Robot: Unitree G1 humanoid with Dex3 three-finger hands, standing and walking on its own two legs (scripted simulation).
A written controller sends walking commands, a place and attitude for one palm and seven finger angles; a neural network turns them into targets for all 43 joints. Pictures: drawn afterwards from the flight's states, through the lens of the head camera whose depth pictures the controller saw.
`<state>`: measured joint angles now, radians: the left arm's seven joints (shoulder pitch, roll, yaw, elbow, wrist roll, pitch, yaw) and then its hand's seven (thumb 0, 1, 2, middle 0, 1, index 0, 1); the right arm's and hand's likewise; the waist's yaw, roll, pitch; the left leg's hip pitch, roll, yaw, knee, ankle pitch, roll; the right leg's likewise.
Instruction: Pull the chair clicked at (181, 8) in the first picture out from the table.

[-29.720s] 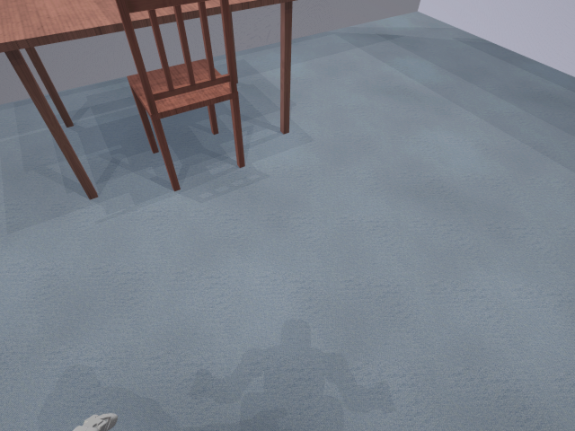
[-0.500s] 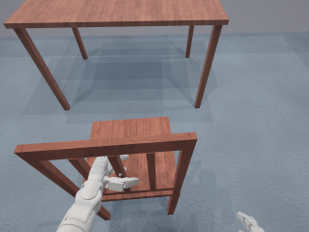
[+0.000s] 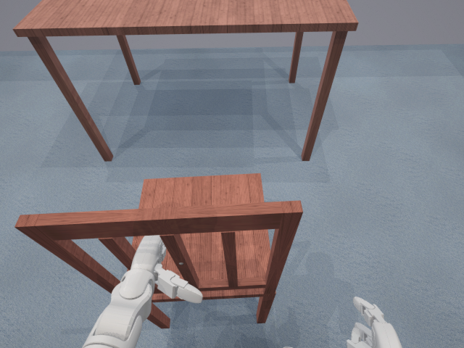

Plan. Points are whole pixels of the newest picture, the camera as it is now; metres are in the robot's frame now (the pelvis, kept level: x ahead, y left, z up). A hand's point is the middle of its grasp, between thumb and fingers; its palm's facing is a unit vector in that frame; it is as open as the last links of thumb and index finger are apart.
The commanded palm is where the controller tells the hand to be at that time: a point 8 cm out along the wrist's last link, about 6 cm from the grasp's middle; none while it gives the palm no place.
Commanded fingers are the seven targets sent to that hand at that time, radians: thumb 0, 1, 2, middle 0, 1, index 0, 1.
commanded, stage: draw the fingers out of the gap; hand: left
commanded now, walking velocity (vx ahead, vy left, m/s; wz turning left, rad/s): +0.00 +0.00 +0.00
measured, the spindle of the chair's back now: (183, 262) +0.29 +0.10 -0.07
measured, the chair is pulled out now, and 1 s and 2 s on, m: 0.67 0.67 0.67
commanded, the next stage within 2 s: draw the hand back to the body in 0.80 s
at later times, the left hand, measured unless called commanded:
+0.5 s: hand (169, 310) +0.20 +0.11 -0.04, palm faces -0.09 -0.99 -0.13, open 17.5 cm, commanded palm +0.18 +0.17 -0.02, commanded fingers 0.00 -0.55 0.20 0.00 0.00 0.00 0.00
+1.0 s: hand (157, 346) +0.15 +0.12 -0.02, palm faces -0.02 -1.00 -0.04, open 17.5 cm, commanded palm +0.12 +0.18 +0.00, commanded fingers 0.00 -0.55 0.20 0.00 0.00 0.00 0.00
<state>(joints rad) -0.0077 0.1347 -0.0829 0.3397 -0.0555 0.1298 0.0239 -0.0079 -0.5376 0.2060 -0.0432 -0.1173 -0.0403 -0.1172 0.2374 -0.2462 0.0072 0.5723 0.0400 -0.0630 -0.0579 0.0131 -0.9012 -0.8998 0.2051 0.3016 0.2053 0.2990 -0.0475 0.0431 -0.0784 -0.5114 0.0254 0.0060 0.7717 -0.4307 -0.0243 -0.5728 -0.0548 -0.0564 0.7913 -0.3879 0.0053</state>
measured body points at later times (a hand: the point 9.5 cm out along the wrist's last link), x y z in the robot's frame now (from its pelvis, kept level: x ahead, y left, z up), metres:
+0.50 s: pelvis +0.00 +0.00 -0.01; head +0.05 -0.01 +0.44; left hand +0.20 +0.17 -0.03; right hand +0.17 -0.24 -0.10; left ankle -0.03 +0.14 -0.71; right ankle +0.00 -0.12 -0.71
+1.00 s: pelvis -0.01 +0.01 -0.03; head +0.03 +0.01 +0.42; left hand +0.14 +0.18 -0.02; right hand +0.18 -0.22 -0.09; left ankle -0.03 +0.14 -0.71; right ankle +0.00 -0.12 -0.71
